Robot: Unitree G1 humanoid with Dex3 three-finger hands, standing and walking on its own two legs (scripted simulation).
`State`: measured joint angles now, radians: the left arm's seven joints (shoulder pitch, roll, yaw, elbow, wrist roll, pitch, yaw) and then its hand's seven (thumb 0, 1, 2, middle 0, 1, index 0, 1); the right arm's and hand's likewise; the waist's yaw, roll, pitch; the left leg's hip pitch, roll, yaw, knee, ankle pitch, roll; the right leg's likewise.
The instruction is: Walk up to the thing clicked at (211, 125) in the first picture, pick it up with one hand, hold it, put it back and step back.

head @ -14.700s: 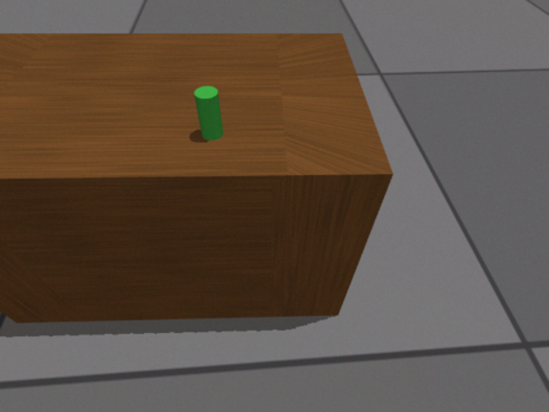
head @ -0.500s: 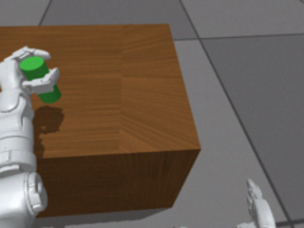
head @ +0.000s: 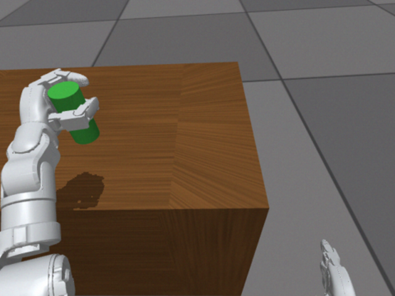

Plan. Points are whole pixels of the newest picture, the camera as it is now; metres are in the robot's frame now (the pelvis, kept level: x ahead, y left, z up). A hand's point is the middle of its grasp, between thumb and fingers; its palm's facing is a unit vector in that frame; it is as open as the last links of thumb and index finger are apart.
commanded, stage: lift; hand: left
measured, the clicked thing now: (76, 114) +0.40 +0.22 +0.21
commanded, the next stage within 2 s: hold in 0.80 s
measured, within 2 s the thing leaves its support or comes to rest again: neither
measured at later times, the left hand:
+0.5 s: hand (69, 102) +0.34 +0.19 +0.27, palm faces +0.18 -0.98 +0.01, open 6.8 cm
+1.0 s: hand (62, 97) +0.32 +0.19 +0.29, palm faces +0.17 -0.99 +0.01, open 6.8 cm
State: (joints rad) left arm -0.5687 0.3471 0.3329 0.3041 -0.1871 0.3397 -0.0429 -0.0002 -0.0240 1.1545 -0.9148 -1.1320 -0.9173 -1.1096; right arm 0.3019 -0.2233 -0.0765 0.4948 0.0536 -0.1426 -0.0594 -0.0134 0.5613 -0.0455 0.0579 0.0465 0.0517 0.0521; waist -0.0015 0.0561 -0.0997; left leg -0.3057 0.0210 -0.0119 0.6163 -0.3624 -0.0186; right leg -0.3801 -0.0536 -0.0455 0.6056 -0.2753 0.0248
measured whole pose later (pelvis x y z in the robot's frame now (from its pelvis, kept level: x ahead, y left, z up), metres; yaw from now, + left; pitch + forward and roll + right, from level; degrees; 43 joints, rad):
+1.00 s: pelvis -0.03 +0.00 +0.01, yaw +0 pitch -2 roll +0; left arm -0.56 0.31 0.32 -0.02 -0.24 0.70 0.01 0.00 -0.02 1.14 -0.91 -1.14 -0.91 -1.11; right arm 0.25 -0.23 -0.11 0.67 0.06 -0.25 -0.04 -0.01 0.56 -0.05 0.06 0.05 0.05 0.05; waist 0.03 0.07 -0.09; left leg -0.22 0.01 -0.01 0.55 -0.30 -0.01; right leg -0.29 -0.06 -0.04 0.54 -0.21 0.03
